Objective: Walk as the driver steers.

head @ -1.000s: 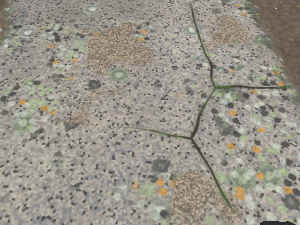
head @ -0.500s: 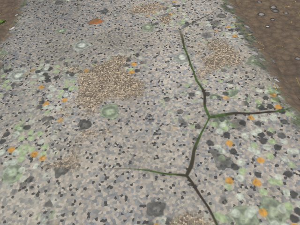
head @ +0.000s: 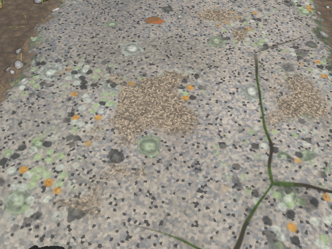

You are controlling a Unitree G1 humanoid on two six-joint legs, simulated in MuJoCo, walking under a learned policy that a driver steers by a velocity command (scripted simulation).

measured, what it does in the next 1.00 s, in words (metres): walks ahead: right foot, then left foot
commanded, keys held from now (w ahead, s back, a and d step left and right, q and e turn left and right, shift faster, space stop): w+q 0.24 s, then w+e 0.76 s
